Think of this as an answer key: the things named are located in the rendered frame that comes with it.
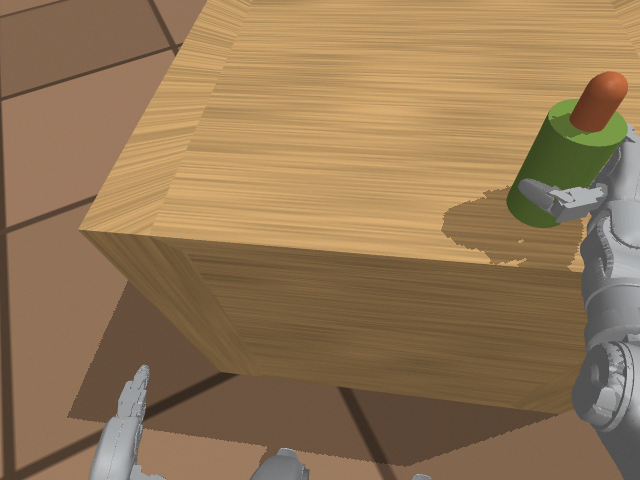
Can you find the left robot hand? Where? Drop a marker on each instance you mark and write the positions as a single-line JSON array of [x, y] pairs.
[[117, 451]]

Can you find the bottle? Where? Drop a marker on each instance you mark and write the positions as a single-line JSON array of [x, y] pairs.
[[574, 143]]

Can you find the right robot arm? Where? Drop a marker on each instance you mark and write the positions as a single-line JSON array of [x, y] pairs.
[[606, 392]]

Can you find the right robot hand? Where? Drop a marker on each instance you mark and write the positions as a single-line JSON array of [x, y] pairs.
[[619, 179]]

